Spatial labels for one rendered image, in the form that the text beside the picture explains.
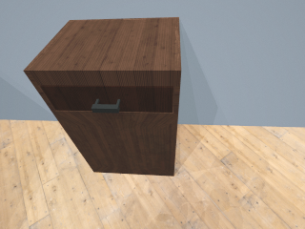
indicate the drawer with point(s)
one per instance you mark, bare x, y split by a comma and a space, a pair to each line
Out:
143, 99

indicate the cabinet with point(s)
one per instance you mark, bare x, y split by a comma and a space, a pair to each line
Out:
116, 52

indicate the handle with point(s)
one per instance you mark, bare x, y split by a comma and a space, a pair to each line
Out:
106, 108

